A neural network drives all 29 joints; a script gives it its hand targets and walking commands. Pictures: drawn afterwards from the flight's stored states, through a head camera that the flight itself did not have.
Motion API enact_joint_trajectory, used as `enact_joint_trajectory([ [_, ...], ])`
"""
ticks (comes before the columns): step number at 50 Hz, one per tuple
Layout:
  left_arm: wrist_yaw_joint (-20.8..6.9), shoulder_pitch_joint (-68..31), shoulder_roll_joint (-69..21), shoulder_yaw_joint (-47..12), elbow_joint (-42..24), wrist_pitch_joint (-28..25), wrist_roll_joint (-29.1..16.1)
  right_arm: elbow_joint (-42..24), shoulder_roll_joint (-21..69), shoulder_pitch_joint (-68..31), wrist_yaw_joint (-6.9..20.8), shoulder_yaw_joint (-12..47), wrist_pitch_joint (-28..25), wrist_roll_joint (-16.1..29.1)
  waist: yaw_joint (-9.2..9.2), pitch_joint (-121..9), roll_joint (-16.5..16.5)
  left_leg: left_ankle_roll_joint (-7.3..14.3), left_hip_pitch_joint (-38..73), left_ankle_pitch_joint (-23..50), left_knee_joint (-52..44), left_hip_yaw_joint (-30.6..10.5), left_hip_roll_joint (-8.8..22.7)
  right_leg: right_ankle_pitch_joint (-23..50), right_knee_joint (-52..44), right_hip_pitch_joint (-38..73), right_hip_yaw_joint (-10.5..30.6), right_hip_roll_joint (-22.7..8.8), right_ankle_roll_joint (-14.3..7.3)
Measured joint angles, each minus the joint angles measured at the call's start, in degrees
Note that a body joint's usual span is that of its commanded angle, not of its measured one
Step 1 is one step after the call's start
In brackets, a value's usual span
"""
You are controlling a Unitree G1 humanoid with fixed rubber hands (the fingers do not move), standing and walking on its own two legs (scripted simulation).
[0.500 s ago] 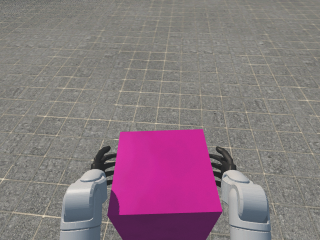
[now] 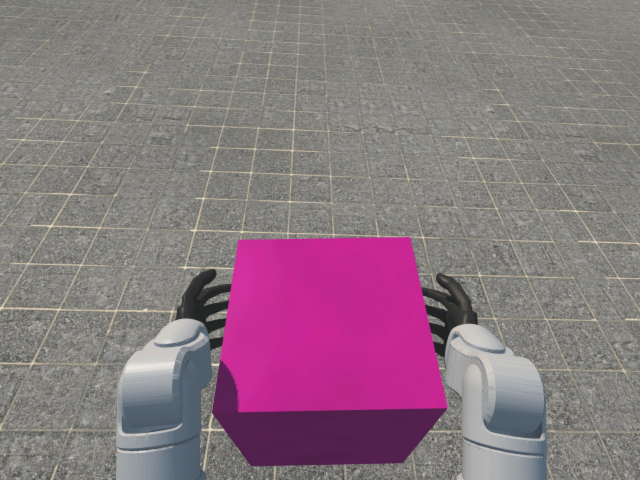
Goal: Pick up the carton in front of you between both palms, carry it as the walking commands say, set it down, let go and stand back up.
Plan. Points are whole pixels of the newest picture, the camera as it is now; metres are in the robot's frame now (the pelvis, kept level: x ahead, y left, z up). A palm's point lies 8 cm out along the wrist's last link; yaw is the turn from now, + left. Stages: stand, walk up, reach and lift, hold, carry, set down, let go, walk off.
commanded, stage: carry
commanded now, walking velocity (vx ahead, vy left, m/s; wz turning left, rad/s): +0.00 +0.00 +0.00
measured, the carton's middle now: (325, 358) +0.28 -0.01 -0.01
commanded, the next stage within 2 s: none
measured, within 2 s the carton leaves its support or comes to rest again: neither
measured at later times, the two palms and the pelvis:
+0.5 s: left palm (228, 199) +0.50 +0.14 +0.07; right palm (419, 199) +0.52 -0.15 +0.07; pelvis +0.24 -0.02 -0.01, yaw +3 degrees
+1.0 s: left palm (216, 199) +0.54 +0.17 +0.03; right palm (392, 194) +0.56 -0.12 +0.03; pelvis +0.27 +0.00 -0.01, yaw +5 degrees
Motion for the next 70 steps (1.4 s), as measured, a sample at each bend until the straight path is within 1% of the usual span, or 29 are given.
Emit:
enact_joint_trajectory([
  [4,-0.01,-0.44,-0.07,-0.75,-1.66,-0.89,0.04,-2.5,-0.01,0.08,0.1,-0.39,-0.68,0.28,0.23,0.37,0.14,-0.88,5.41,-1.89,-3.44,-0.95,-0.03,3.68,-13.28,-4.41,-0.9,-0.31,0.82],
  [7,0.02,-0.04,-0.01,-0.85,-2.57,-0.97,0.16,-2.74,0.02,-0.13,0.47,-0.16,-0.82,0.01,0.79,-0.2,-0.13,-2.01,9.15,-4.91,-3.7,-1.2,-0.09,9.33,-23.1,-4.28,-2.19,0.19,1.18],
  [9,0.04,0.44,0.06,-0.75,-2.45,-0.73,0.19,-2.06,0.02,-0.07,0.74,0.2,-0.67,-0.39,1.07,-0.85,-0.19,-2.93,11.53,-7.75,-2.63,-1.31,-0.09,13.73,-28.46,-2.61,-3.63,0.84,1.26],
  [11,0.03,0.75,0.12,-0.7,-1.73,-0.41,0.25,-1.18,-0.02,0.16,0.98,0.44,-0.4,-0.84,1.23,-1.49,-0.18,-4.0,13.43,-11.74,0.46,-1.56,0.03,19.79,-35.02,1.08,-5.56,1.59,1.22],
  [12,0.01,0.83,0.12,-0.75,-1.08,-0.37,0.3,-0.69,-0.07,0.3,1.1,0.42,-0.3,-1.06,1.22,-1.91,-0.05,-4.6,13.89,-14.18,2.97,-1.73,0.2,20.3,-37.2,3.42,-6.52,1.75,0.09],
  [13,-0.03,0.78,0.11,-0.9,0.18,-0.75,0.4,0.11,-0.09,0.18,1.15,0.07,-0.31,-1.22,1.36,-2.25,1.16,-5.23,13.23,-16.37,6.5,-2.03,1.3,16.66,-36.84,4.44,-7.24,2.41,-2.06],
  [14,-0.09,0.39,0.05,-0.97,1.69,-1.17,0.53,0.9,-0.08,-0.02,1.16,-0.46,-0.29,-1.38,1.43,-2.16,2.42,-5.79,11.81,-16.53,10.67,-3.05,2.31,13.57,-35.65,4.72,-7.8,2.97,-3.46],
  [15,-0.16,-0.04,-0.02,-1.0,3.07,-1.48,0.6,1.48,-0.08,-0.06,1.15,-0.92,-0.26,-1.54,1.49,-1.9,3.15,-6.3,10.02,-17.64,14.49,-4.61,2.55,11.62,-34.81,4.9,-8.17,3.15,-4.21],
  [16,-0.22,-0.3,-0.07,-0.98,4.07,-1.71,0.61,1.85,-0.09,0.02,1.12,-1.17,-0.25,-1.64,1.55,-1.5,3.47,-6.49,8.38,-19.38,16.68,-6.12,2.26,11.71,-34.75,5.2,-8.24,3.07,-3.48],
  [17,-0.25,-0.36,-0.1,-0.97,4.6,-1.83,0.59,2.03,-0.12,0.22,0.89,-1.08,-0.28,-1.69,1.55,-1.07,3.41,-6.45,7.25,-20.99,16.51,-7.11,1.8,11.65,-35.12,5.78,-8.12,2.94,-2.95],
  [18,-0.28,-0.28,-0.09,-0.92,4.75,-1.96,0.52,2.05,-0.15,0.36,0.79,-0.99,-0.35,-1.65,1.56,-0.61,3.25,-6.34,6.59,-21.48,14.32,-7.57,1.48,10.99,-35.59,6.39,-7.99,2.88,-3.11],
  [19,-0.29,-0.14,-0.06,-0.86,4.57,-2.14,0.42,1.95,-0.15,0.38,0.7,-0.85,-0.48,-1.57,1.55,-0.12,3.11,-6.23,6.33,-19.67,10.82,-7.66,1.34,10.38,-35.91,6.95,-7.88,2.85,-3.38],
  [21,-0.33,0.48,0.05,-0.74,3.68,-2.7,0.19,1.58,-0.11,0.48,0.6,-0.29,-1.01,-1.52,1.64,0.41,2.93,-5.96,6.97,-10.43,6.43,-7.49,1.53,9.23,-35.82,7.92,-7.57,3.03,-3.53],
  [22,-0.35,0.88,0.13,-0.72,3.29,-3.05,0.06,1.43,-0.13,0.67,0.58,0.09,-1.35,-1.55,1.52,0.12,2.82,-5.83,7.64,-9.85,5.98,-7.34,1.57,8.57,-35.55,8.25,-7.46,3.07,-3.41],
  [25,-0.63,1.04,0.16,-0.67,3.4,-4.41,0.24,1.62,-0.16,0.69,0.63,0.45,-2.63,-1.78,1.13,-1.57,2.35,-5.78,8.47,-13.06,6.09,-7.24,1.46,6.39,-33.91,8.3,-7.49,2.69,-2.85],
  [27,-0.96,1.04,0.16,-0.62,4.59,-5.6,0.83,3.06,-0.14,0.58,0.9,0.47,-3.92,-2.18,0.93,-2.85,1.94,-5.99,8.28,-13.87,7.06,-7.08,1.36,5.24,-32.36,7.9,-7.34,2.29,-2.5],
  [31,-1.32,1.97,0.28,-0.85,7.97,-7.49,1.84,7.01,-0.25,1.41,1.45,0.65,-6.27,-2.82,0.73,-4.64,1.37,-6.39,8.5,-13.08,8.49,-6.5,1.3,4.94,-29.87,7.71,-6.99,1.64,-1.9],
  [36,-1.48,2.94,0.41,-1.17,10.85,-10.2,2.5,10.35,-0.38,2.38,1.89,0.87,-9.44,-3.26,0.89,-5.03,1.04,-6.46,10.09,-12.02,7.53,-5.61,1.22,5.51,-29.38,8.68,-6.77,1.25,-1.17],
  [40,-1.7,2.85,0.4,-1.11,13.46,-13.41,3.27,13.29,-0.36,2.23,2.39,0.67,-12.93,-4.06,1.03,-4.84,0.98,-6.35,10.36,-11.67,7.86,-4.88,1.23,5.35,-30.59,9.8,-6.75,1.12,-0.86],
  [45,-2.3,2.02,0.29,-0.65,18.65,-18.33,4.76,18.17,-0.28,1.63,3.13,-0.1,-17.8,-5.52,0.96,-4.63,1.16,-6.21,11.04,-11.71,6.94,-4.4,1.08,5.47,-31.4,10.43,-6.66,0.95,-0.72],
  [53,-3.52,-2.13,-0.38,3.08,29.24,-27.37,7.82,28.95,0.41,-2.4,3.85,-3.1,-26.94,-8.36,0.84,-3.32,1.22,-4.89,10.85,-14.9,6.77,-3.66,0.86,3.14,-30.57,9.74,-6.3,0.57,-0.28],
  [57,-3.59,-3.38,-0.67,4.44,31.75,-30.91,8.11,31.28,0.67,-3.56,3.77,-4.28,-30.31,-8.76,1.0,-2.08,1.48,-4.24,9.83,-16.74,8.26,-3.45,1.02,2.27,-28.98,8.56,-6.24,0.39,-0.3],
  [61,-3.26,-2.81,-0.54,4.1,30.75,-31.71,7.04,30.1,0.52,-2.92,3.4,-3.81,-30.97,-7.96,1.17,-1.18,1.46,-4.16,9.0,-16.71,9.64,-3.29,1.04,2.64,-28.22,7.96,-6.13,0.18,-0.45],
  [65,-2.85,-1.84,-0.34,3.11,28.33,-30.53,5.87,27.45,0.3,-1.86,3.03,-2.94,-29.63,-6.9,1.14,-1.02,1.4,-4.12,8.52,-16.45,10.25,-3.19,1.05,3.2,-28.15,7.69,-6.1,0.07,-0.61],
  [70,-3.0,-1.83,-0.34,3.04,28.74,-29.18,6.32,27.77,0.29,-1.78,3.13,-2.94,-28.19,-7.16,0.95,-1.87,1.22,-4.05,8.28,-15.81,10.35,-3.06,0.96,4.13,-28.59,7.68,-6.06,-0.04,-0.76],
])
